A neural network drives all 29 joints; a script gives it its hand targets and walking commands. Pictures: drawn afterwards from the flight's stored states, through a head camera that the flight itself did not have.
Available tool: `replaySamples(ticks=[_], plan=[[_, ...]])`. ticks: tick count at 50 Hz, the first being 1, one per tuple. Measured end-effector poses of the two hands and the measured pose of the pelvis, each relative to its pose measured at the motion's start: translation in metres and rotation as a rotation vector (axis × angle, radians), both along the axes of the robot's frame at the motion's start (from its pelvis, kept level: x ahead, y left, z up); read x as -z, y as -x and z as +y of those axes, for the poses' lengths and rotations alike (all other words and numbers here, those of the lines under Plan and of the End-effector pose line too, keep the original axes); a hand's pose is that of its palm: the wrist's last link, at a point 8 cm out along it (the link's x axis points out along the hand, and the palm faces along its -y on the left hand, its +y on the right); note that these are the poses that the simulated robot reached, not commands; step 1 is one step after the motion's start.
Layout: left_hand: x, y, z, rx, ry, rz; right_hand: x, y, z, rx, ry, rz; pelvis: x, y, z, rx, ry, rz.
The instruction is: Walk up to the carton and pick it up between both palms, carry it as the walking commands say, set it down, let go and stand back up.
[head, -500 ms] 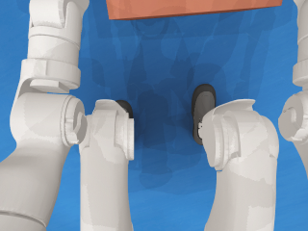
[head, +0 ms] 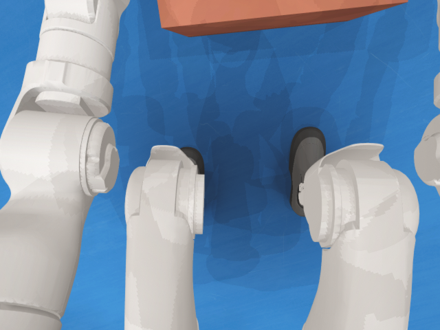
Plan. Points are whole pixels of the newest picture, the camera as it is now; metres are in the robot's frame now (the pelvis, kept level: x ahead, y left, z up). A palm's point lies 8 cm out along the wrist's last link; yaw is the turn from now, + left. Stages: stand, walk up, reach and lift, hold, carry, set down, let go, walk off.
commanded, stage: set down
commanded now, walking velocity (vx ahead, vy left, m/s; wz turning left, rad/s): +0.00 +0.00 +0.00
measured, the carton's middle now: out of the picture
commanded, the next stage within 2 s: none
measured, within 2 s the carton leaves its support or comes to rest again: rests again in 0.06 s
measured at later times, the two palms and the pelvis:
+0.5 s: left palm out of the picture +0.57 +0.12 -0.20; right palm out of the picture +0.55 -0.26 -0.20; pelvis +0.01 +0.00 -0.01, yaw +0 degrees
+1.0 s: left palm out of the picture +0.57 +0.12 -0.20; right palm out of the picture +0.55 -0.26 -0.20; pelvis +0.01 -0.01 -0.01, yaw +0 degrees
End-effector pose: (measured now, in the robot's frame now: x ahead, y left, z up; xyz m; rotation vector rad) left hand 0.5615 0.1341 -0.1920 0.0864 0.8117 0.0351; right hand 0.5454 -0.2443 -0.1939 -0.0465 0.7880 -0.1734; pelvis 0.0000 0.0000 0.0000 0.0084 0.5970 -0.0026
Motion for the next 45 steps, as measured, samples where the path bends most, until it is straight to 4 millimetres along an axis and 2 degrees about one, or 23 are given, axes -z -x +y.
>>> replaySamples(ticks=[9, 45], plan=[[0.006, -0.011, -0.016, 0.005, 0.038, -0.019, -0.004, -0.002, -0.016, 0.017, 0.034, -0.002, 0.004, -0.004, -0.003, 0.007, 0.004, 0.003], [0.010, -0.007, -0.011, 0.020, 0.078, -0.042, 0.002, -0.004, -0.016, -0.008, -0.003, -0.001, 0.013, -0.005, -0.007, 0.008, -0.001, -0.013]])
